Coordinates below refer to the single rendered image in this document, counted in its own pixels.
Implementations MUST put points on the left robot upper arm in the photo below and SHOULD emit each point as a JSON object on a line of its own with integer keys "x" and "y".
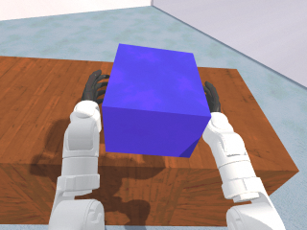
{"x": 78, "y": 214}

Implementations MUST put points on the pedestal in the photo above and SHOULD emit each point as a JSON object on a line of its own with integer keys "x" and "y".
{"x": 37, "y": 97}

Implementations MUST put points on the carton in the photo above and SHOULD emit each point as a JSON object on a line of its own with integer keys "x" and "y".
{"x": 154, "y": 103}

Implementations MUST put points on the robot left hand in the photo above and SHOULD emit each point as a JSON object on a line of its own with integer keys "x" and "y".
{"x": 90, "y": 92}

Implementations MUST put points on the right robot upper arm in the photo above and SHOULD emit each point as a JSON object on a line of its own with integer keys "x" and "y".
{"x": 253, "y": 216}

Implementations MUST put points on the robot right hand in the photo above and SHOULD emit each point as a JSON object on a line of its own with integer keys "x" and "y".
{"x": 212, "y": 97}

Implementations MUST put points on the robot right forearm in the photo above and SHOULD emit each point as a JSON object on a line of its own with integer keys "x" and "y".
{"x": 240, "y": 182}

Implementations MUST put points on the robot left forearm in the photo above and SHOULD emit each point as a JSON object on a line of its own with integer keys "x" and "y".
{"x": 81, "y": 144}

